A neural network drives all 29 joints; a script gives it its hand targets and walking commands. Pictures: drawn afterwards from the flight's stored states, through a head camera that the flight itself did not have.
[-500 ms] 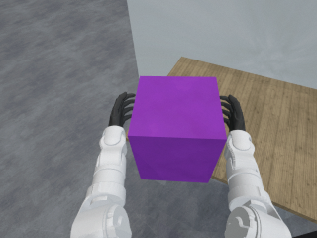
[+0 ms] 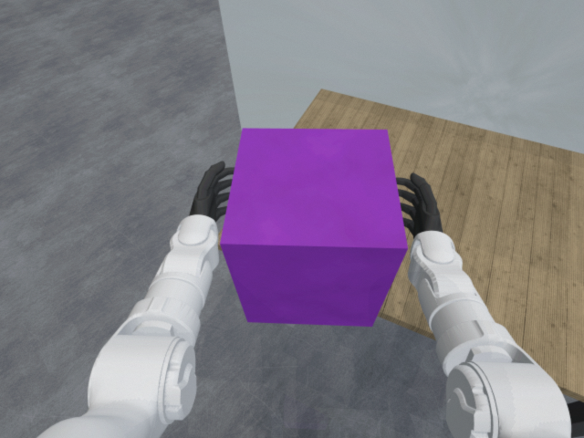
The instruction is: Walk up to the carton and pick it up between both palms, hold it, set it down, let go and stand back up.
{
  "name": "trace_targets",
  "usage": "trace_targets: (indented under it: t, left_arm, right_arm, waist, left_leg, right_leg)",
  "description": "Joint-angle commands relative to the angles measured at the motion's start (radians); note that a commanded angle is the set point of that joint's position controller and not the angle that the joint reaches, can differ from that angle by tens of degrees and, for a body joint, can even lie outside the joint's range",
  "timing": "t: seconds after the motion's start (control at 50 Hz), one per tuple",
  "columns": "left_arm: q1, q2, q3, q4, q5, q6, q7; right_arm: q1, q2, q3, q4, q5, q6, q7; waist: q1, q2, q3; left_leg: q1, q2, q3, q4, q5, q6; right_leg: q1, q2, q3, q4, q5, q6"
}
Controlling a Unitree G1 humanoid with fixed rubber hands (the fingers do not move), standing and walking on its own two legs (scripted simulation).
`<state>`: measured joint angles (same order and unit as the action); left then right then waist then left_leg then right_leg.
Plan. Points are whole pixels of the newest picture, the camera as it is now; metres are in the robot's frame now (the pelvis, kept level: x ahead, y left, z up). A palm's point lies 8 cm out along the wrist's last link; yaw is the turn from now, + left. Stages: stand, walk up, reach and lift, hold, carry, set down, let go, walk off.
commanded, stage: set down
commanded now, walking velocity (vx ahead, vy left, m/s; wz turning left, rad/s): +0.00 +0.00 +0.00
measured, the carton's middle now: (311, 233) +0.43 +0.00 +0.00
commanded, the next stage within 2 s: none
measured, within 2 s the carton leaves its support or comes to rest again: neither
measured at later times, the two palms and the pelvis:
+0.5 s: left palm (186, 201) +0.43 +0.17 +0.08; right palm (480, 214) +0.40 -0.22 +0.09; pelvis -0.01 +0.01 +0.00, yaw -4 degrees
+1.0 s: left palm (149, 165) +0.43 +0.19 +0.16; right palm (488, 182) +0.40 -0.20 +0.15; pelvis -0.03 +0.02 +0.00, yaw -3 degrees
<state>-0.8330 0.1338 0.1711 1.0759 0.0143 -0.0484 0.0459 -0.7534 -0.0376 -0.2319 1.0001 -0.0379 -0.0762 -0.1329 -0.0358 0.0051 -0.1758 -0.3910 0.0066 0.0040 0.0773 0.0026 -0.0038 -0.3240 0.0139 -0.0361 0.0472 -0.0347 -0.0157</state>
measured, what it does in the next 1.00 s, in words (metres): stands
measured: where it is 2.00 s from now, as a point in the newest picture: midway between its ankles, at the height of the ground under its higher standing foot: outside the picture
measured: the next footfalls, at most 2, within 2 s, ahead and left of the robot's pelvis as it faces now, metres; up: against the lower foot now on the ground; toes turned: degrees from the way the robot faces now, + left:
none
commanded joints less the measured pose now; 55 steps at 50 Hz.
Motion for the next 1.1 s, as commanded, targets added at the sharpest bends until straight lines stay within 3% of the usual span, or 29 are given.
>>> trace_targets:
  t: [0.0, 0.06, 0.12, 0.26, 0.36, 0.42, 0.5, 0.56, 0.64, 0.74, 0.84, 0.96, 1.02, 1.08]
  left_arm:
    - [-0.367, 0.113, -0.038, -0.059, -0.050, -0.073, 0.020]
    - [-0.314, 0.130, -0.031, 0.001, -0.066, -0.090, 0.012]
    - [-0.332, 0.152, -0.043, -0.005, -0.108, -0.100, 0.008]
    - [-0.396, 0.211, -0.106, -0.068, -0.205, -0.086, 0.011]
    - [-0.388, 0.258, -0.124, -0.113, -0.242, -0.030, 0.010]
    - [-0.397, 0.290, -0.132, -0.120, -0.265, 0.014, 0.001]
    - [-0.457, 0.338, -0.142, -0.092, -0.296, 0.082, -0.010]
    - [-0.547, 0.371, -0.160, -0.090, -0.324, 0.137, -0.006]
    - [-0.667, 0.413, -0.176, -0.130, -0.350, 0.215, 0.017]
    - [-0.597, 0.394, -0.162, -0.086, -0.318, 0.343, 0.005]
    - [-0.611, 0.370, -0.142, -0.120, -0.279, 0.360, -0.031]
    - [-0.537, 0.323, -0.105, -0.225, -0.244, 0.317, -0.044]
    - [-0.475, 0.304, -0.091, -0.221, -0.230, 0.304, -0.054]
    - [-0.411, 0.293, -0.078, -0.285, -0.221, 0.281, -0.056]
  right_arm:
    - [-0.417, -0.156, 0.075, -0.089, 0.088, -0.078, -0.005]
    - [-0.351, -0.173, 0.148, 0.032, 0.155, -0.091, 0.003]
    - [-0.371, -0.187, 0.221, 0.069, 0.234, -0.099, 0.013]
    - [-0.468, -0.294, 0.244, -0.009, 0.300, -0.085, 0.036]
    - [-0.503, -0.338, 0.250, -0.096, 0.318, -0.037, 0.049]
    - [-0.518, -0.340, 0.277, -0.104, 0.341, 0.012, 0.057]
    - [-0.558, -0.324, 0.313, -0.056, 0.363, 0.094, 0.063]
    - [-0.623, -0.315, 0.313, -0.041, 0.366, 0.159, 0.059]
    - [-0.743, -0.328, 0.260, -0.109, 0.337, 0.240, 0.049]
    - [-0.691, -0.337, 0.210, -0.059, 0.280, 0.345, 0.024]
    - [-0.678, -0.367, 0.154, -0.050, 0.249, 0.359, 0.023]
    - [-0.607, -0.399, 0.161, -0.147, 0.263, 0.304, 0.040]
    - [-0.542, -0.382, 0.201, -0.149, 0.294, 0.288, 0.044]
    - [-0.477, -0.363, 0.237, -0.226, 0.329, 0.262, 0.042]
  waist:
    - [-0.006, 0.048, -0.677]
    - [-0.006, 0.033, -0.584]
    - [0.003, 0.023, -0.532]
    - [-0.003, 0.038, -0.590]
    - [0.003, 0.027, -0.670]
    - [0.012, 0.010, -0.620]
    - [0.020, -0.024, -0.458]
    - [0.017, -0.026, -0.372]
    - [0.016, -0.006, -0.411]
    - [-0.003, 0.036, -0.397]
    - [-0.035, 0.082, -0.362]
    - [-0.018, 0.057, -0.406]
    - [0.003, 0.042, -0.362]
    - [0.024, 0.019, -0.372]
  left_leg:
    - [0.349, -0.037, -0.029, 0.213, 0.528, -0.064]
    - [0.352, -0.038, -0.037, 0.244, 0.565, -0.077]
    - [0.348, -0.037, -0.041, 0.264, 0.566, -0.084]
    - [0.426, -0.031, -0.048, 0.307, 0.529, -0.093]
    - [0.474, -0.030, -0.045, 0.322, 0.525, -0.083]
    - [0.436, -0.033, -0.042, 0.304, 0.449, -0.072]
    - [0.372, -0.029, -0.040, 0.267, 0.252, -0.052]
    - [0.333, -0.026, -0.036, 0.252, 0.106, -0.036]
    - [0.321, -0.027, -0.024, 0.260, 0.023, -0.018]
    - [0.354, -0.032, -0.024, 0.255, 0.076, -0.024]
    - [0.424, -0.027, -0.038, 0.244, 0.158, -0.059]
    - [0.494, -0.014, -0.047, 0.235, 0.324, -0.082]
    - [0.467, -0.010, -0.044, 0.214, 0.288, -0.078]
    - [0.458, -0.011, -0.039, 0.192, 0.289, -0.067]
  right_leg:
    - [0.188, 0.010, 0.050, 0.168, 0.487, 0.039]
    - [0.145, 0.022, 0.057, 0.185, 0.516, 0.042]
    - [0.109, 0.030, 0.061, 0.203, 0.510, 0.049]
    - [-0.001, 0.032, 0.052, 0.203, 0.378, 0.062]
    - [0.012, 0.024, 0.053, 0.208, 0.372, 0.071]
    - [0.048, 0.021, 0.056, 0.213, 0.349, 0.079]
    - [0.027, 0.019, 0.057, 0.202, 0.197, 0.085]
    - [-0.023, 0.012, 0.052, 0.200, 0.063, 0.088]
    - [-0.047, -0.002, 0.050, 0.210, -0.030, 0.078]
    - [0.031, 0.001, 0.050, 0.196, 0.014, 0.057]
    - [0.029, 0.020, 0.035, 0.155, 0.039, 0.035]
    - [0.106, 0.029, 0.037, 0.118, 0.131, 0.015]
    - [0.147, 0.030, 0.047, 0.106, 0.113, 0.014]
    - [0.201, 0.024, 0.056, 0.105, 0.144, 0.019]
